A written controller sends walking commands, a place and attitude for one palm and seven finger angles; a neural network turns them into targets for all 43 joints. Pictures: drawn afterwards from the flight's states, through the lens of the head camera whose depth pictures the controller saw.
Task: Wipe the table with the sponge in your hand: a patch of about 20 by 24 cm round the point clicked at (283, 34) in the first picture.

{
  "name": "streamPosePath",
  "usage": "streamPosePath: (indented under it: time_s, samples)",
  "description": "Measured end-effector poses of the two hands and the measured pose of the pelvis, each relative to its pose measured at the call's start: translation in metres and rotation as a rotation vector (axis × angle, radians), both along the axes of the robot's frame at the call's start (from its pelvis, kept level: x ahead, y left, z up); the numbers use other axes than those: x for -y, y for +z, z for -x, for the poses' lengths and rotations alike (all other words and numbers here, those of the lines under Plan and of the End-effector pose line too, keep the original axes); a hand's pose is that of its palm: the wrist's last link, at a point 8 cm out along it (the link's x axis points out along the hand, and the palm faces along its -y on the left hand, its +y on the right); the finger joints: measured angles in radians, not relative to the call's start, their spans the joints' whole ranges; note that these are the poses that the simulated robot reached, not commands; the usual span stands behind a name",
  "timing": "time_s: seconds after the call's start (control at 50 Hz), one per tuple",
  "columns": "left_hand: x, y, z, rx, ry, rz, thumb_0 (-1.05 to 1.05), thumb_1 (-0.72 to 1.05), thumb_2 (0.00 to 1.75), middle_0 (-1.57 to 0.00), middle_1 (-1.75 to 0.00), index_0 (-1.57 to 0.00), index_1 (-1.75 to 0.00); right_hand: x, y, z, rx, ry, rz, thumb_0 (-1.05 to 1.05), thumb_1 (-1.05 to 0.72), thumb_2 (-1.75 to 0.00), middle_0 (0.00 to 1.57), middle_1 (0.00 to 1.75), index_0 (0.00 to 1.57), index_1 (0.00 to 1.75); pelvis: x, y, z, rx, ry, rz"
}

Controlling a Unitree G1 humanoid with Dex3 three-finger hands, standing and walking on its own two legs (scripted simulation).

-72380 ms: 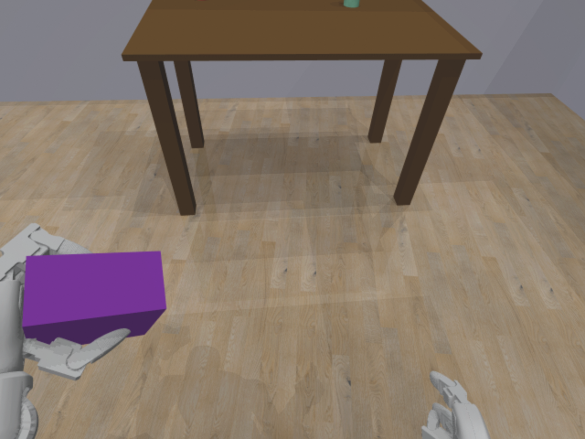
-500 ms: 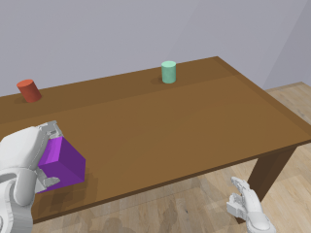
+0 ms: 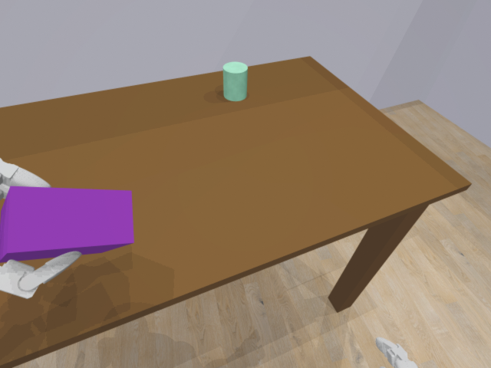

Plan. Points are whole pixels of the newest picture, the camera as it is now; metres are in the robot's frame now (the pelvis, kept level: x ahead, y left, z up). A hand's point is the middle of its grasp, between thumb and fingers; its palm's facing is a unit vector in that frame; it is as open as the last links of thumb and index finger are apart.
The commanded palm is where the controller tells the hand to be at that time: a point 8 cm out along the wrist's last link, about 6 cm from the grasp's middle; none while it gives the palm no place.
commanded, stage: step back with the hand held close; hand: left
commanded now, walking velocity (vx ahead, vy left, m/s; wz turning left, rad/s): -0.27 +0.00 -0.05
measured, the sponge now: (82, 225) +0.25 +0.21 +0.18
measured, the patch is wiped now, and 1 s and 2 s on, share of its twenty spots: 1.00 1.00 1.00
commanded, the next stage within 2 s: stop stepping back and stand still in 0.98 s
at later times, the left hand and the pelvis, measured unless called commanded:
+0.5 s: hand (22, 269) +0.18 +0.23 +0.21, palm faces +0.42 -0.84 -0.34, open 10.2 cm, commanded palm +0.10 +0.28 +0.23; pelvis -0.04 +0.00 -0.01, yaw +3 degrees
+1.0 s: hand out of the picture +0.07 +0.21 +0.22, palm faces +0.30 -0.86 -0.41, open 10.2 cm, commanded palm +0.01 +0.28 +0.23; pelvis -0.15 +0.00 +0.00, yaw +0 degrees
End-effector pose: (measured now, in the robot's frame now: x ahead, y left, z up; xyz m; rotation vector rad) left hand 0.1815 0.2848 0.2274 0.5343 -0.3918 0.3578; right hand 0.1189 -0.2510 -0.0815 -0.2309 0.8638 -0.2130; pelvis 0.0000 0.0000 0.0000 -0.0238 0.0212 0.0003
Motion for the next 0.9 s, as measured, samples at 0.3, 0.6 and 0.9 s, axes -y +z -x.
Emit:
streamPosePath:
  time_s: [0.3, 0.6, 0.9]
  samples:
    - [0.003, 0.007, 0.036, 0.093, 0.004, -0.057, -0.01, -0.55, 1.05, -0.7, -1.34, -0.76, -1.32, -0.018, 0.015, -0.025, 0.171, 0.088, -0.001, 0.01, -0.9, -0.9, 0.2, 0.3, 0.21, 0.3, 0.0, -0.009, 0.025, 0.008, -0.005, -0.007]
    - [0.008, -0.006, 0.069, 0.065, -0.066, -0.063, -0.01, -0.55, 1.06, -0.7, -1.34, -0.76, -1.33, -0.016, 0.015, 0.004, 0.126, 0.081, 0.039, 0.01, -0.9, -0.9, 0.2, 0.3, 0.21, 0.3, -0.004, -0.013, 0.06, -0.011, 0.033, -0.012]
    - [0.038, -0.003, 0.113, 0.083, -0.128, 0.055, -0.01, -0.56, 1.06, -0.7, -1.35, -0.76, -1.33, -0.017, 0.018, 0.077, 0.15, 0.059, -0.054, 0.01, -0.9, -0.9, 0.2, 0.3, 0.21, 0.3, 0.011, 0.0, 0.124, -0.006, -0.02, 0.0]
